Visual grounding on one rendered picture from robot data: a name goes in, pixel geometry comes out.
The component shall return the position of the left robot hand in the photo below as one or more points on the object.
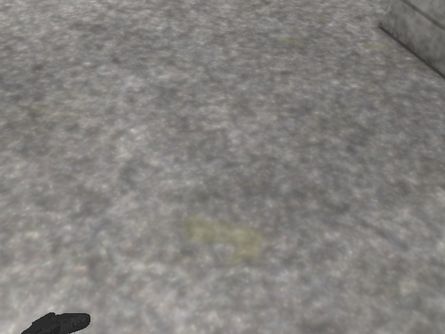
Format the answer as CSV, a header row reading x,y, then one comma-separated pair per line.
x,y
65,323

